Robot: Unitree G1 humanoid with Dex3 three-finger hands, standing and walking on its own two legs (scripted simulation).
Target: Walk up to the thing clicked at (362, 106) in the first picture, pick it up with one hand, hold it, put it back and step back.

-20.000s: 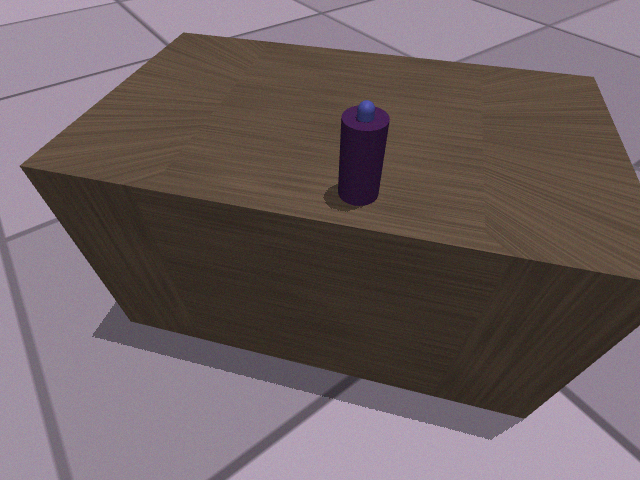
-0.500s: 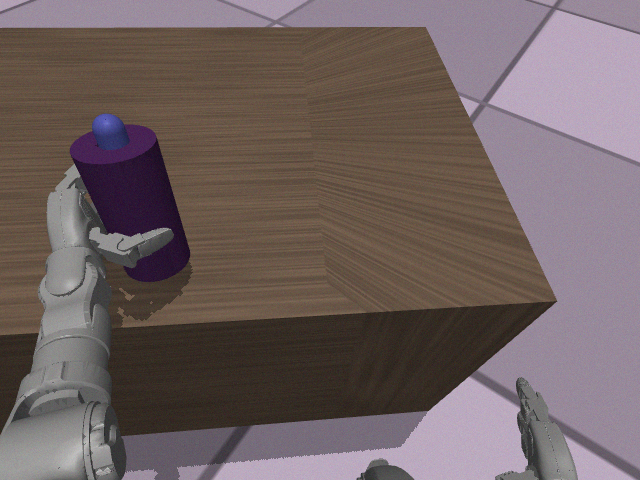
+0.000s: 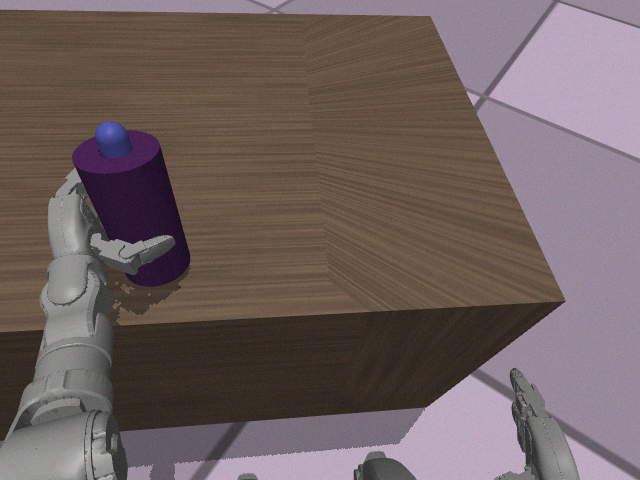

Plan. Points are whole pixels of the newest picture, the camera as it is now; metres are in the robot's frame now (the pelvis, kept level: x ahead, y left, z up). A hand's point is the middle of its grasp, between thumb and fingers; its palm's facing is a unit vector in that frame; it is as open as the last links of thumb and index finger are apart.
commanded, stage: loosen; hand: left
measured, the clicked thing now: (136, 203) +0.44 +0.21 +0.09
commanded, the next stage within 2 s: open in 0.06 s
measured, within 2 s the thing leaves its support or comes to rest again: rests again in 0.90 s
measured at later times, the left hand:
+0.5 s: hand (127, 218) +0.44 +0.22 +0.07, palm faces +0.22 -0.97 +0.02, open 14.8 cm
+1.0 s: hand (30, 153) +0.45 +0.29 +0.16, palm faces +0.29 -0.96 -0.01, open 17.6 cm
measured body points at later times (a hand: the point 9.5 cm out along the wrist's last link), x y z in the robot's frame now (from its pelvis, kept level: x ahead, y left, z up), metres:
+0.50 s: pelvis -0.01 +0.00 -0.01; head +0.07 +0.02 +0.44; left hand +0.42 +0.28 +0.07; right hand +0.15 -0.25 -0.04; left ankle -0.01 +0.12 -0.69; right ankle +0.03 -0.14 -0.69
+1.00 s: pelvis +0.00 +0.00 +0.01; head +0.05 +0.02 +0.46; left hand +0.43 +0.34 +0.17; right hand +0.15 -0.27 -0.02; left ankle -0.01 +0.12 -0.69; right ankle +0.03 -0.14 -0.69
